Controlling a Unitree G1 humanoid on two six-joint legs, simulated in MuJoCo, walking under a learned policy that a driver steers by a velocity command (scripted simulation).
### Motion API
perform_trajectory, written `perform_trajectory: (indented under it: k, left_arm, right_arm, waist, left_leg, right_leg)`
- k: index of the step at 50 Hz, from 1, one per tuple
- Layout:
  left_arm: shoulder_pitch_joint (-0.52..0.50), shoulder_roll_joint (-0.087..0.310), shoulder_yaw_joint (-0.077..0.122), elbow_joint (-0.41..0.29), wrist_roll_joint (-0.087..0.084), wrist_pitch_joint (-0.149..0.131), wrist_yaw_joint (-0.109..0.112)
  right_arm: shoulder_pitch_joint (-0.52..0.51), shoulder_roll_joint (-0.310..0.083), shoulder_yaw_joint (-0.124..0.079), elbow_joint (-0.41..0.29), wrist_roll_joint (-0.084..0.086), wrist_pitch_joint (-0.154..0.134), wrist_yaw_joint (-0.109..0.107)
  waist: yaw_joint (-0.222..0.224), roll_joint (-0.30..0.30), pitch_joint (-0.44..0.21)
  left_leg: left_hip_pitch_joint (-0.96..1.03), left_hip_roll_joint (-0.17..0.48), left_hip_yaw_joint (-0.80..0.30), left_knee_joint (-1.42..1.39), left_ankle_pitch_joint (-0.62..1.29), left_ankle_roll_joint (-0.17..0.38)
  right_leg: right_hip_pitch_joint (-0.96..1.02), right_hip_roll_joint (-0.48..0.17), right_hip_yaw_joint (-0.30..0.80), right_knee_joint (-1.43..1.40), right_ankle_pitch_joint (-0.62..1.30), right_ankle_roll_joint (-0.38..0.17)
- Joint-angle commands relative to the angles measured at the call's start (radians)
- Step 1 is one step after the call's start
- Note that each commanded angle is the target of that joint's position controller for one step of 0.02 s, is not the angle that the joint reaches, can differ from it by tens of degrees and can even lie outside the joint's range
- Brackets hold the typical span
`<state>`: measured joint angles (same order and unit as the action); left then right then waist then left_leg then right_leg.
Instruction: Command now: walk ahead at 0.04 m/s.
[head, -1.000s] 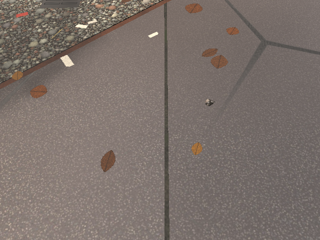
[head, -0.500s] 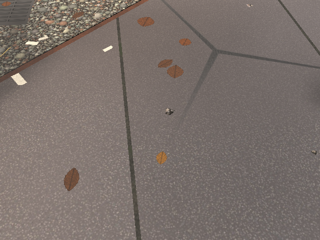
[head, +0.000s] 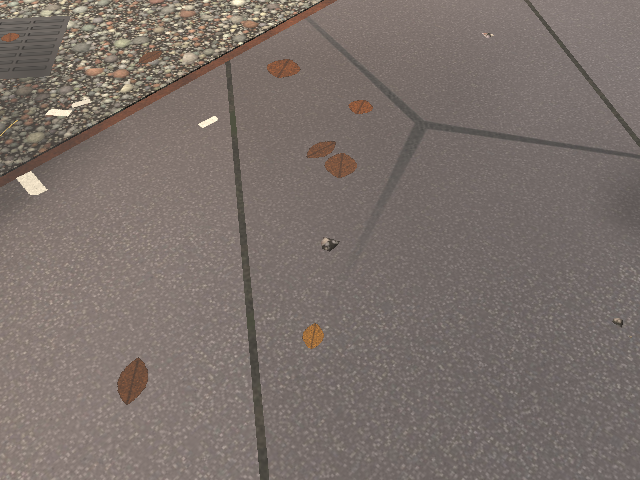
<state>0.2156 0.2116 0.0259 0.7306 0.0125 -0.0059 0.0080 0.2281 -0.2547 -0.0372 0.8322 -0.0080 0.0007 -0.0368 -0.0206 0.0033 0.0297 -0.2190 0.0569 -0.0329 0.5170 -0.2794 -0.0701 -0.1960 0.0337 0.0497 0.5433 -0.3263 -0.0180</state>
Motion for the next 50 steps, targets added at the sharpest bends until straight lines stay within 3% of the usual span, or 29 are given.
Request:
perform_trajectory:
  k: [1, 3, 4, 6, 7, 9, 11, 12, 13, 14, 15, 17, 19, 22, 25, 28, 31, 33, 34, 35, 36, 37, 38, 39, 40, 41, 43, 46, 50]
  left_arm:
    - [0.011, 0.104, 0.029, -0.037, -0.002, -0.012, 0.005]
    - [0.035, 0.149, 0.045, -0.026, -0.013, -0.002, 0.009]
    - [0.061, 0.176, 0.052, -0.021, -0.016, -0.001, 0.010]
    - [0.100, 0.209, 0.060, -0.006, -0.027, -0.015, 0.013]
    - [0.099, 0.205, 0.059, -0.001, -0.029, -0.026, 0.015]
    - [0.049, 0.186, 0.055, -0.009, -0.039, -0.035, 0.014]
    - [-0.049, 0.158, 0.047, -0.034, -0.039, -0.029, 0.012]
    - [-0.088, 0.093, 0.028, -0.058, -0.027, -0.035, 0.012]
    - [-0.097, 0.095, 0.031, -0.111, -0.033, -0.053, 0.021]
    - [-0.068, 0.151, 0.045, -0.102, -0.050, -0.069, 0.021]
    - [-0.036, 0.156, 0.048, -0.082, -0.060, -0.080, 0.010]
    - [-0.046, 0.149, 0.051, -0.063, -0.043, -0.092, -0.001]
    - [-0.062, 0.133, 0.052, -0.061, -0.032, -0.091, -0.020]
    - [-0.117, 0.086, 0.038, -0.081, -0.026, -0.082, -0.034]
    - [-0.237, 0.057, 0.019, -0.122, -0.032, -0.087, -0.043]
    - [-0.313, 0.075, 0.019, -0.148, -0.040, -0.093, -0.055]
    - [-0.333, 0.107, 0.026, -0.165, -0.041, -0.101, -0.066]
    - [-0.256, 0.150, 0.045, -0.149, -0.037, -0.100, -0.062]
    - [-0.127, 0.184, 0.064, -0.113, -0.037, -0.096, -0.054]
    - [0.045, 0.223, 0.083, -0.063, -0.037, -0.090, -0.041]
    - [0.221, 0.304, 0.099, -0.030, -0.021, -0.081, -0.024]
    - [0.217, 0.305, 0.091, -0.017, -0.009, -0.089, -0.040]
    - [0.160, 0.200, 0.070, -0.020, -0.019, -0.090, -0.036]
    - [0.084, 0.167, 0.059, -0.021, -0.025, -0.092, -0.032]
    - [0.023, 0.153, 0.054, -0.018, -0.020, -0.097, -0.033]
    - [-0.016, 0.132, 0.051, -0.014, -0.010, -0.105, -0.037]
    - [-0.042, 0.113, 0.051, 0.007, 0.000, -0.122, -0.038]
    - [-0.038, 0.139, 0.060, 0.044, -0.002, -0.138, -0.035]
    - [-0.013, 0.170, 0.064, 0.070, 0.002, -0.131, -0.018]
  right_arm:
    - [0.022, -0.097, -0.022, -0.030, 0.001, -0.008, -0.008]
    - [0.016, -0.092, -0.023, -0.024, 0.010, -0.009, -0.010]
    - [-0.012, -0.085, -0.021, -0.039, 0.013, -0.017, -0.010]
    - [-0.072, -0.080, -0.020, -0.077, 0.030, -0.050, -0.001]
    - [-0.071, -0.081, -0.023, -0.083, 0.038, -0.067, 0.008]
    - [-0.017, -0.076, -0.022, -0.064, 0.046, -0.096, 0.033]
    - [0.175, -0.087, -0.037, 0.034, 0.032, -0.108, 0.047]
    - [0.291, -0.149, -0.055, 0.062, 0.020, -0.111, 0.046]
    - [0.365, -0.273, -0.082, 0.062, 0.018, -0.117, 0.058]
    - [0.301, -0.208, -0.059, 0.038, 0.010, -0.122, 0.058]
    - [0.237, -0.153, -0.044, 0.018, 0.013, -0.122, 0.051]
    - [0.187, -0.132, -0.034, 0.002, 0.012, -0.113, 0.050]
    - [0.211, -0.083, -0.014, 0.011, 0.005, -0.101, 0.050]
    - [0.251, -0.104, -0.015, 0.023, 0.012, -0.087, 0.038]
    - [0.250, -0.133, -0.017, 0.020, 0.010, -0.077, 0.022]
    - [0.283, -0.153, -0.021, 0.032, 0.019, -0.078, 0.018]
    - [0.275, -0.165, -0.030, 0.042, 0.029, -0.073, 0.017]
    - [0.256, -0.191, -0.041, 0.038, 0.023, -0.065, 0.016]
    - [0.239, -0.195, -0.043, 0.033, 0.019, -0.055, 0.015]
    - [0.229, -0.185, -0.037, 0.022, 0.012, -0.051, 0.013]
    - [0.251, -0.121, -0.015, -0.009, -0.014, -0.055, 0.012]
    - [0.405, 0.011, 0.019, -0.001, 0.017, -0.073, 0.025]
    - [0.283, -0.130, -0.015, -0.004, 0.051, -0.089, 0.030]
    - [0.173, -0.167, -0.030, -0.038, 0.070, -0.095, 0.031]
    - [0.131, -0.147, -0.028, -0.044, 0.061, -0.096, 0.024]
    - [0.129, -0.134, -0.033, -0.041, 0.046, -0.088, 0.020]
    - [0.186, -0.096, -0.033, -0.023, 0.046, -0.060, 0.022]
    - [0.135, -0.081, -0.034, -0.052, 0.037, -0.034, 0.016]
    - [0.026, -0.081, -0.031, -0.096, 0.031, -0.050, 0.030]
  waist:
    - [0.003, -0.028, -0.058]
    - [0.026, -0.084, -0.010]
    - [0.046, -0.137, 0.036]
    - [0.068, -0.201, 0.124]
    - [0.059, -0.213, 0.138]
    - [0.018, -0.189, 0.112]
    - [-0.077, -0.112, 0.029]
    - [-0.115, 0.048, -0.009]
    - [-0.120, 0.320, -0.022]
    - [-0.083, 0.219, 0.013]
    - [-0.050, 0.147, 0.072]
    - [-0.034, 0.075, 0.078]
    - [-0.032, 0.099, 0.051]
    - [-0.042, 0.078, 0.041]
    - [-0.065, 0.079, 0.071]
    - [-0.076, 0.092, 0.104]
    - [-0.043, 0.095, 0.104]
    - [0.016, 0.124, 0.020]
    - [0.089, 0.132, -0.068]
    - [0.167, 0.121, -0.176]
    - [0.195, -0.065, -0.336]
    - [0.097, -0.308, -0.479]
    - [0.132, -0.176, -0.321]
    - [0.114, -0.113, -0.158]
    - [0.075, -0.021, -0.092]
    - [0.040, -0.030, -0.057]
    - [-0.003, -0.078, -0.051]
    - [-0.012, -0.062, 0.014]
    - [0.017, -0.038, 0.039]
  left_leg:
    - [0.039, -0.013, 0.024, -0.033, 0.114, 0.007]
    - [-0.055, -0.071, 0.091, 0.063, -0.116, 0.020]
    - [-0.144, -0.082, 0.106, 0.136, -0.169, 0.030]
    - [-0.259, -0.050, 0.058, 0.241, -0.202, 0.075]
    - [-0.297, -0.027, 0.030, 0.268, -0.229, 0.102]
    - [-0.230, -0.009, 0.029, 0.145, -0.231, 0.153]
    - [0.158, -0.062, 0.066, -0.029, 0.035, 0.151]
    - [0.285, 0.077, -0.153, -0.138, -0.071, 0.185]
    - [0.375, 0.298, -0.606, -0.314, -0.187, 0.329]
    - [0.345, 0.349, -0.699, -0.348, -0.241, 0.380]
    - [0.330, 0.315, -0.586, -0.332, -0.226, 0.354]
    - [0.328, 0.241, -0.404, -0.345, -0.093, 0.291]
    - [0.306, 0.176, -0.251, -0.356, 0.153, 0.252]
    - [0.289, 0.144, -0.132, -0.362, 0.379, 0.255]
    - [0.201, 0.114, -0.060, -0.397, 0.371, 0.242]
    - [0.185, 0.142, -0.052, -0.419, 0.339, 0.250]
    - [0.279, 0.189, -0.047, -0.366, 0.463, 0.234]
    - [0.335, 0.195, -0.031, -0.236, 0.790, 0.212]
    - [0.325, 0.172, -0.005, -0.080, 0.946, 0.195]
    - [0.197, 0.133, 0.014, 0.131, 0.918, 0.166]
    - [-0.063, 0.044, 0.036, 0.481, 0.448, 0.141]
    - [-0.373, -0.127, -0.084, 0.766, -0.303, 0.106]
    - [-0.472, -0.066, -0.142, 0.843, -0.266, 0.116]
    - [-0.497, -0.018, -0.105, 0.817, -0.157, 0.124]
    - [-0.449, 0.030, -0.089, 0.773, -0.072, 0.119]
    - [-0.406, 0.058, -0.090, 0.724, -0.019, 0.113]
    - [-0.322, 0.089, -0.094, 0.694, 0.024, 0.102]
    - [-0.394, 0.097, -0.102, 0.640, 0.083, 0.081]
    - [-0.460, 0.082, -0.089, 0.410, 0.300, 0.070]
  right_leg:
    - [-0.017, -0.064, 0.066, -0.124, 0.157, -0.031]
    - [-0.038, -0.087, 0.129, -0.185, -0.231, -0.079]
    - [-0.048, -0.151, 0.231, -0.251, -0.411, -0.123]
    - [-0.078, -0.273, 0.429, -0.346, -0.519, -0.207]
    - [-0.060, -0.303, 0.462, -0.352, -0.475, -0.226]
    - [-0.040, -0.294, 0.400, -0.315, -0.353, -0.207]
    - [-0.211, -0.170, 0.208, -0.182, -0.176, -0.127]
    - [-0.325, -0.063, 0.057, 0.088, -0.087, -0.052]
    - [-0.519, 0.046, -0.030, 0.397, -0.200, 0.007]
    - [-0.608, -0.003, 0.062, 0.567, -0.260, -0.001]
    - [-0.661, -0.052, 0.075, 0.628, -0.163, -0.021]
    - [-0.685, -0.110, 0.038, 0.595, 0.010, -0.040]
    - [-0.619, -0.128, -0.002, 0.535, 0.104, -0.031]
    - [-0.603, -0.119, -0.055, 0.414, 0.180, 0.008]
    - [-0.508, -0.093, -0.086, 0.184, 0.315, 0.028]
    - [-0.434, -0.068, -0.095, 0.059, 0.381, 0.020]
    - [-0.418, -0.061, -0.073, -0.011, 0.344, -0.027]
    - [-0.290, -0.017, -0.097, -0.015, 0.282, -0.067]
    - [-0.124, 0.014, -0.121, -0.028, 0.278, -0.098]
    - [0.142, -0.016, -0.090, -0.019, 0.302, -0.134]
    - [0.469, -0.257, 0.197, 0.012, 0.267, -0.196]
    - [0.676, -0.457, 0.701, -0.174, -0.018, -0.344]
    - [0.538, -0.411, 0.657, -0.258, -0.129, -0.282]
    - [0.367, -0.381, 0.469, -0.281, -0.072, -0.236]
    - [0.222, -0.343, 0.354, -0.311, 0.061, -0.212]
    - [0.128, -0.301, 0.256, -0.340, 0.143, -0.196]
    - [0.030, -0.267, 0.142, -0.400, 0.194, -0.191]
    - [-0.030, -0.267, 0.026, -0.449, 0.273, -0.197]
    - [0.028, -0.236, -0.103, -0.454, 0.365, -0.175]
